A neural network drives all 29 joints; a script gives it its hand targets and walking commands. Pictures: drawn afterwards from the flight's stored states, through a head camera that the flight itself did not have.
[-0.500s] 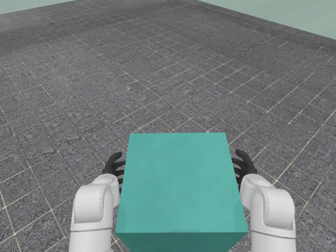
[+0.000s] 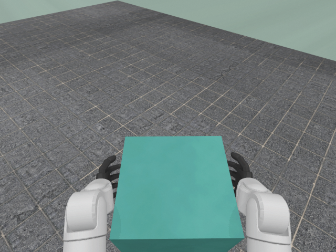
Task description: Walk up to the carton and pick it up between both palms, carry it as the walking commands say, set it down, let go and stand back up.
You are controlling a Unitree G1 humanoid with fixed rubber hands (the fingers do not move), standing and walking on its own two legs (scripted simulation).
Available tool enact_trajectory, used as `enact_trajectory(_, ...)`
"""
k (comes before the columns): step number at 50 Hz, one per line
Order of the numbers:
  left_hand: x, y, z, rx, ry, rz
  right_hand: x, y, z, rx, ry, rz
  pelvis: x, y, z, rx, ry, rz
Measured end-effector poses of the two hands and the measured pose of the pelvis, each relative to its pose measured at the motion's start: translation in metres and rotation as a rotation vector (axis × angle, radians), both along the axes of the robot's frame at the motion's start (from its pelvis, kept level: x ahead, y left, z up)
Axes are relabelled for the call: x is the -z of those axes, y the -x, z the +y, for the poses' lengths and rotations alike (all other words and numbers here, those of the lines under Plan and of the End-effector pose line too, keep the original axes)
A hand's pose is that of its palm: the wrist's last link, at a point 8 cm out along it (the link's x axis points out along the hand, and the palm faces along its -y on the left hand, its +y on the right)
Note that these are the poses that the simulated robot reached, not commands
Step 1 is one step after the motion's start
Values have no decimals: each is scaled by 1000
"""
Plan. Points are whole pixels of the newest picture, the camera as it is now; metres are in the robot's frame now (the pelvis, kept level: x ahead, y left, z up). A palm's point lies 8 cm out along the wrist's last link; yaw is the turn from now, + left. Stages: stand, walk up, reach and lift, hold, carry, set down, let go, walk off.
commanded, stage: carry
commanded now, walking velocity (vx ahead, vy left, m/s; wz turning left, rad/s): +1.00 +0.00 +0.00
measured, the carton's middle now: (173, 202) +0.25 -0.02 +0.02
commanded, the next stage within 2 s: none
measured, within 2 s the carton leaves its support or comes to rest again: neither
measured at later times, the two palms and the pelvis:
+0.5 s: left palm (100, 85) +0.67 +0.21 +0.08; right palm (182, 79) +0.70 -0.08 +0.08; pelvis +0.41 +0.04 +0.02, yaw +1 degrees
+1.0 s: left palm (107, 45) +1.07 +0.25 +0.06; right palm (164, 39) +1.12 -0.04 +0.07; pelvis +0.84 +0.06 +0.00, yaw +4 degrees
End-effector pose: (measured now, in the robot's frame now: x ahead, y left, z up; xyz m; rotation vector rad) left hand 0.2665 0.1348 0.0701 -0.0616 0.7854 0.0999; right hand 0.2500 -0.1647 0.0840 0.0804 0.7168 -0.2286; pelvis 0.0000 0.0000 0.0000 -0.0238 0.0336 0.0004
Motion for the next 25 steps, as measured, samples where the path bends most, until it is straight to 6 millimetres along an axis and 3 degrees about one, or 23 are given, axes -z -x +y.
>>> enact_trajectory(4, 11, -85, -8, -13, -20, -49, 12, -92, -8, -16, -7, -47, 21, -82, -13, -23, 43, -23)
enact_trajectory(7, 14, -132, 0, -42, -42, -15, 17, -151, -1, -67, -8, -12, 16, -124, -13, -68, 62, -14)
enact_trajectory(14, 19, -208, 51, -175, -35, 99, 26, -264, 53, -165, -39, 99, -5, -228, 4, -78, 55, 8)
enact_trajectory(18, 22, -268, 76, -217, -7, 79, 22, -334, 80, -218, 2, 78, -4, -294, 21, -34, -3, 9)
enact_trajectory(21, 16, -321, 82, -211, 0, 77, 16, -384, 86, -206, 6, 76, -11, -342, 31, -21, -11, 30)
enact_trajectory(25, -7, -402, 79, -169, -2, 30, 0, -445, 80, -155, -6, 31, -23, -407, 40, -10, 11, 53)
